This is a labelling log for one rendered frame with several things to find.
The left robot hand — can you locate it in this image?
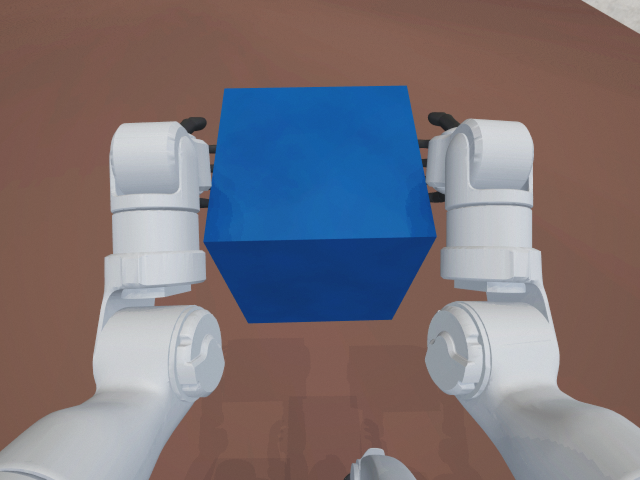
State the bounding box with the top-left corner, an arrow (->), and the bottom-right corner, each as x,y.
180,117 -> 217,208

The robot right thigh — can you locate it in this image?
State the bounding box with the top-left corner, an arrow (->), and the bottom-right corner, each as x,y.
350,455 -> 416,480

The robot right upper arm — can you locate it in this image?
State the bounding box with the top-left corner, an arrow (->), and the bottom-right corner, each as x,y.
425,301 -> 640,480

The robot left forearm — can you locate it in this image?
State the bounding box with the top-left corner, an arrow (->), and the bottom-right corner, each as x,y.
93,121 -> 212,383

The robot right forearm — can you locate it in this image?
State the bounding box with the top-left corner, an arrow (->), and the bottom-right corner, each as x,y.
425,119 -> 559,351

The carton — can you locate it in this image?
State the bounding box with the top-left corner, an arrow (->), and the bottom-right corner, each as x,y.
203,86 -> 437,323

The right robot shin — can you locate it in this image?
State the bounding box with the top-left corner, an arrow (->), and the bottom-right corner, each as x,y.
361,448 -> 385,459

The right robot hand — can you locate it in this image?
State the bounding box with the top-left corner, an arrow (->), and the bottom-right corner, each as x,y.
418,112 -> 460,203

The robot left upper arm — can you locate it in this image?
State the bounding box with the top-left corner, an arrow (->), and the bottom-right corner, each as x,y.
0,305 -> 225,480

